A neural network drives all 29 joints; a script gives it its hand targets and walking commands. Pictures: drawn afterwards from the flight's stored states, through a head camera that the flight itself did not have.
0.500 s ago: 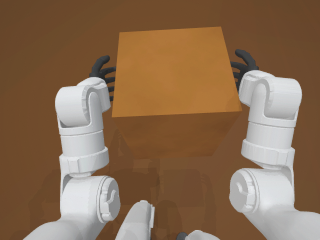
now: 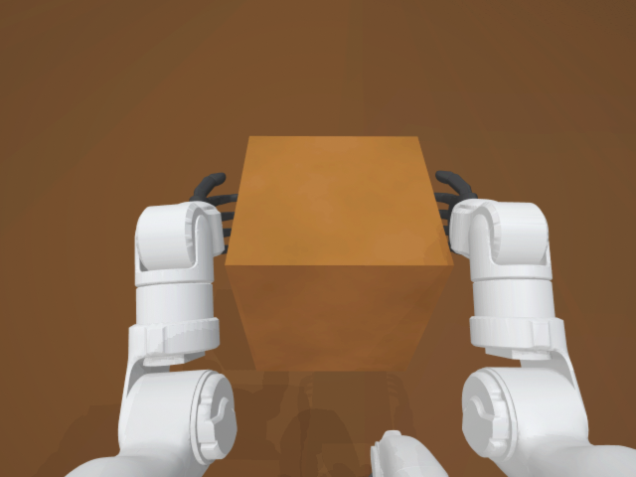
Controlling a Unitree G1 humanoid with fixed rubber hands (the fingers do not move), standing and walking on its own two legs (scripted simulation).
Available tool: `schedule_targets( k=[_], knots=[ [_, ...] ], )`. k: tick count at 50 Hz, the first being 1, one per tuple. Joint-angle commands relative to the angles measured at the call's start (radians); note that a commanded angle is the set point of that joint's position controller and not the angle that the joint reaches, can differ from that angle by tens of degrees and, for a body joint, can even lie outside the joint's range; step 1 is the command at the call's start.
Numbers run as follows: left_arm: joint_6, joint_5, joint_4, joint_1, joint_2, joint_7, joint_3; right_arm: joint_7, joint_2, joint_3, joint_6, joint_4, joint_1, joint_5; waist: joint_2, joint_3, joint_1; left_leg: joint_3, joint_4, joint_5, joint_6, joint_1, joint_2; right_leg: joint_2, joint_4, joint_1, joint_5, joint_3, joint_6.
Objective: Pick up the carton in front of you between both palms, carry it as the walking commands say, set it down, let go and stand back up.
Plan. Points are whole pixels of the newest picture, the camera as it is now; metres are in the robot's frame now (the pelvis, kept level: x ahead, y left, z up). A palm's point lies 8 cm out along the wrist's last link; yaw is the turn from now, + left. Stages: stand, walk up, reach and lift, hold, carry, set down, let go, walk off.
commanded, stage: carry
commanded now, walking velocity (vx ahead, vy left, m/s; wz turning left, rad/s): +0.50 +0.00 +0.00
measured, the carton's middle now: (332, 260) +0.37 -0.02 +0.04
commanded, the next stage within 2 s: none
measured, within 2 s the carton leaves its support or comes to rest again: neither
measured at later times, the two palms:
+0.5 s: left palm (217, 133) +0.57 +0.14 +0.10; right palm (413, 122) +0.58 -0.16 +0.09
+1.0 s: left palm (228, 36) +0.86 +0.14 +0.10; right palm (382, 35) +0.85 -0.16 +0.09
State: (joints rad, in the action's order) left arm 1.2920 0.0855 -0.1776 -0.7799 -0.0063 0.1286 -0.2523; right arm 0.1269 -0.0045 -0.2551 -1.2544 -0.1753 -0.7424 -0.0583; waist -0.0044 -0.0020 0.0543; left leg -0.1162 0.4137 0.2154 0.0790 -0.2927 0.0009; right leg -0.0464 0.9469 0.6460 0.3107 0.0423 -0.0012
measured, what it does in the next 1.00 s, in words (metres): walks ahead: right foot, then left foot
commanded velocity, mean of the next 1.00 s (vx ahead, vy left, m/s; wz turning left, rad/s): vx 0.50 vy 0.00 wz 0.00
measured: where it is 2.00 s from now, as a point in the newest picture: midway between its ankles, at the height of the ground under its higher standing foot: (300, 202)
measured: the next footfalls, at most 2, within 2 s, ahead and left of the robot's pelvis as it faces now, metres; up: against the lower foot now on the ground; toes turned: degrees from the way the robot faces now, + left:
right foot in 0.20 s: +0.28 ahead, -0.13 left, +0.00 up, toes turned -7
left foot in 0.60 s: +0.52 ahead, +0.11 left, +0.00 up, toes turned +11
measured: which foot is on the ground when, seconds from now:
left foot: down 0.00-0.22, up 0.24-0.58, down 0.60-1.00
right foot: up 0.00-0.18, down 0.20-0.60, up 0.62-1.00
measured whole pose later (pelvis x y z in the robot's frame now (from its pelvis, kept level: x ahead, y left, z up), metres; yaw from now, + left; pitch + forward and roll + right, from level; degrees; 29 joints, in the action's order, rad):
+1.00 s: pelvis +0.60 -0.01 +0.00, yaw +0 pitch +4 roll +0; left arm 1.24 0.13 0.30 -0.16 -0.13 0.09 -0.12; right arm 0.09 -0.14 -0.11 -1.22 0.28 -0.18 -0.12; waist 0.00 -0.18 0.03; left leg -0.20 0.28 0.32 -0.01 -0.02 0.04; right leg -0.09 0.50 0.52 0.10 0.17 0.01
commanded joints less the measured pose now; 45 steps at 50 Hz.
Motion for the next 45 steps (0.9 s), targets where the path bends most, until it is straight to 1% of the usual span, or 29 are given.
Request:
schedule_targets(
  k=[1,7,8,9,10,11,12,13,14,15,16,17,19,22,23,27,28,29,30,31,32,33,34,35,36,37,39,41,45],
  knots=[
    [-0.063,-0.384,0.116,-0.643,-1.152,-0.170,0.594,-0.258,-1.174,0.614,0.024,0.169,-0.783,0.478,0.131,-0.502,-0.011,0.228,-0.088,-0.439,0.099,0.480,0.249,-0.009,-0.166,0.049,-0.089,0.028,0.012],
    [-0.071,-0.396,0.200,-0.483,-1.180,-0.208,0.690,-0.264,-1.142,0.652,0.033,0.207,-0.510,0.381,0.167,-0.453,-0.023,0.062,-0.007,-0.690,0.024,0.507,0.190,0.049,-0.527,-0.155,-0.267,0.136,0.004],
    [-0.070,-0.397,0.210,-0.438,-1.185,-0.218,0.702,-0.266,-1.137,0.660,0.033,0.218,-0.459,0.363,0.156,-0.474,-0.038,0.018,0.075,-0.739,0.000,0.475,0.171,0.069,-0.611,-0.286,-0.314,0.171,-0.007],
    [-0.070,-0.393,0.220,-0.399,-1.188,-0.230,0.712,-0.268,-1.134,0.673,0.032,0.222,-0.398,0.351,0.126,-0.515,-0.047,-0.021,0.186,-0.705,-0.033,0.362,0.153,0.057,-0.640,-0.497,-0.353,0.174,-0.026],
    [-0.071,-0.387,0.212,-0.319,-1.183,-0.242,0.713,-0.273,-1.118,0.687,0.032,0.233,-0.365,0.346,0.075,-0.558,-0.074,-0.021,0.320,-0.476,-0.065,0.182,0.148,-0.067,-0.601,-0.716,-0.355,0.044,-0.060],
    [-0.076,-0.360,0.217,-0.275,-1.151,-0.249,0.707,-0.281,-1.145,0.709,0.025,0.246,-0.349,0.358,-0.133,-0.649,-0.087,-0.017,0.547,-0.180,-0.097,-0.114,0.065,-0.298,-0.528,-0.994,-0.473,-0.310,-0.179],
    [-0.084,-0.346,0.218,-0.240,-1.154,-0.254,0.716,-0.289,-1.155,0.729,0.026,0.264,-0.331,0.359,-0.292,-0.616,-0.094,0.015,0.702,0.271,-0.109,-0.394,-0.036,-0.362,-0.581,-1.113,-0.549,-0.494,-0.278],
    [-0.089,-0.357,0.274,-0.222,-1.161,-0.259,0.736,-0.294,-1.174,0.746,0.035,0.284,-0.313,0.363,-0.242,-0.576,-0.090,0.088,0.814,0.322,-0.090,-0.482,0.005,-0.378,-0.577,-1.088,-0.560,-0.462,-0.280],
    [-0.095,-0.370,0.327,-0.219,-1.181,-0.265,0.760,-0.295,-1.179,0.760,0.045,0.316,-0.302,0.364,-0.147,-0.542,-0.089,0.112,0.785,0.289,-0.079,-0.498,0.045,-0.346,-0.587,-1.037,-0.549,-0.390,-0.242],
    [-0.103,-0.384,0.389,-0.220,-1.187,-0.270,0.783,-0.294,-1.185,0.781,0.055,0.350,-0.272,0.370,-0.080,-0.496,-0.081,0.115,0.698,0.223,-0.080,-0.475,0.077,-0.322,-0.624,-0.953,-0.494,-0.320,-0.194],
    [-0.108,-0.396,0.440,-0.216,-1.187,-0.274,0.805,-0.290,-1.186,0.800,0.064,0.384,-0.242,0.374,-0.076,-0.467,-0.076,0.112,0.585,0.179,-0.089,-0.424,0.096,-0.298,-0.668,-0.875,-0.435,-0.259,-0.160],
    [-0.110,-0.402,0.479,-0.193,-1.178,-0.278,0.825,-0.285,-1.182,0.816,0.072,0.415,-0.207,0.371,-0.096,-0.463,-0.074,0.081,0.514,0.161,-0.098,-0.359,0.080,-0.276,-0.689,-0.821,-0.426,-0.198,-0.145],
    [-0.110,-0.406,0.519,-0.098,-1.156,-0.289,0.850,-0.273,-1.155,0.841,0.082,0.464,-0.109,0.349,-0.134,-0.456,-0.074,0.040,0.397,0.143,-0.108,-0.301,0.061,-0.246,-0.706,-0.775,-0.394,-0.123,-0.150],
    [-0.104,-0.405,0.539,0.058,-1.117,-0.306,0.852,-0.262,-1.091,0.861,0.076,0.555,0.010,0.322,-0.163,-0.401,-0.073,-0.015,0.219,0.006,-0.106,-0.250,0.055,-0.215,-0.720,-0.723,-0.388,-0.036,-0.136],
    [-0.097,-0.398,0.537,0.101,-1.093,-0.306,0.843,-0.265,-1.097,0.860,0.066,0.551,0.051,0.323,-0.167,-0.381,-0.074,-0.029,0.173,-0.043,-0.104,-0.218,0.052,-0.209,-0.726,-0.694,-0.378,-0.015,-0.126],
    [-0.065,-0.379,0.549,0.145,-1.007,-0.303,0.837,-0.284,-1.013,0.852,0.026,0.557,0.100,0.336,-0.154,-0.297,-0.075,-0.072,0.051,-0.135,-0.090,-0.118,0.048,-0.195,-0.680,-0.628,-0.300,0.032,-0.087],
    [-0.056,-0.375,0.544,0.140,-0.989,-0.301,0.835,-0.288,-0.994,0.844,0.016,0.545,0.108,0.337,-0.131,-0.284,-0.067,-0.103,0.017,-0.122,-0.086,-0.047,0.036,-0.179,-0.626,-0.586,-0.251,0.057,-0.076],
    [-0.046,-0.370,0.536,0.139,-0.972,-0.298,0.832,-0.291,-0.973,0.834,0.005,0.529,0.116,0.338,-0.090,-0.291,-0.059,-0.135,0.010,-0.071,-0.077,0.073,0.015,-0.149,-0.525,-0.519,-0.254,0.091,-0.061],
    [-0.037,-0.365,0.524,0.138,-0.952,-0.294,0.826,-0.293,-0.952,0.822,-0.004,0.505,0.126,0.337,-0.046,-0.321,-0.046,-0.090,0.032,-0.012,-0.059,0.245,0.050,-0.121,-0.377,-0.405,-0.261,0.129,-0.031],
    [-0.023,-0.366,0.531,0.111,-0.926,-0.293,0.825,-0.294,-0.930,0.805,-0.008,0.467,0.139,0.323,0.159,-0.337,-0.031,0.292,-0.096,0.135,0.010,0.366,0.261,-0.027,-0.115,-0.201,-0.110,0.167,0.026],
    [-0.010,-0.379,0.536,0.069,-0.933,-0.293,0.839,-0.294,-0.935,0.797,-0.006,0.441,0.128,0.321,0.354,-0.355,-0.023,0.586,-0.171,0.105,0.129,0.507,0.405,0.049,0.090,0.045,0.193,0.110,0.038],
    [-0.008,-0.384,0.517,0.060,-0.955,-0.296,0.842,-0.294,-0.951,0.792,-0.008,0.446,0.117,0.330,0.281,-0.344,-0.029,0.609,-0.178,0.024,0.157,0.473,0.438,0.006,0.217,0.107,0.240,0.014,0.010],
    [-0.014,-0.389,0.506,0.057,-0.979,-0.300,0.837,-0.295,-0.982,0.800,-0.006,0.456,0.104,0.338,0.187,-0.331,-0.027,0.529,-0.164,-0.045,0.148,0.411,0.410,-0.033,0.256,0.105,0.222,-0.021,-0.006],
    [-0.022,-0.394,0.501,0.058,-1.011,-0.303,0.840,-0.297,-1.010,0.811,-0.001,0.470,0.081,0.345,0.096,-0.345,-0.031,0.466,-0.172,-0.006,0.122,0.366,0.397,-0.068,0.230,0.096,0.161,-0.039,-0.012],
    [-0.032,-0.394,0.498,0.059,-1.034,-0.303,0.841,-0.301,-1.038,0.824,0.006,0.491,0.051,0.356,0.053,-0.335,-0.037,0.389,-0.208,0.033,0.087,0.294,0.376,-0.093,0.159,0.052,0.095,-0.048,-0.012],
    [-0.041,-0.390,0.504,0.055,-1.052,-0.301,0.844,-0.305,-1.059,0.834,0.014,0.504,0.030,0.366,0.073,-0.335,-0.040,0.314,-0.237,0.078,0.065,0.253,0.352,-0.093,0.084,0.010,0.038,-0.030,-0.006],
    [-0.059,-0.380,0.516,0.044,-1.065,-0.293,0.857,-0.311,-1.068,0.853,0.026,0.519,0.007,0.385,0.120,-0.325,-0.042,0.216,-0.277,0.098,0.055,0.221,0.318,-0.079,-0.037,-0.032,-0.027,0.012,0.009],
    [-0.067,-0.370,0.516,0.068,-1.064,-0.283,0.854,-0.313,-1.052,0.861,0.030,0.528,0.011,0.396,0.116,-0.313,-0.041,0.161,-0.294,0.090,0.058,0.220,0.304,-0.073,-0.171,-0.050,-0.087,0.040,0.021],
    [-0.064,-0.348,0.499,0.149,-1.036,-0.274,0.840,-0.313,-1.017,0.852,0.024,0.516,0.079,0.380,0.125,-0.273,-0.034,0.069,-0.279,-0.045,0.041,0.258,0.268,-0.045,-0.370,-0.094,-0.207,0.104,0.019]
  ],
)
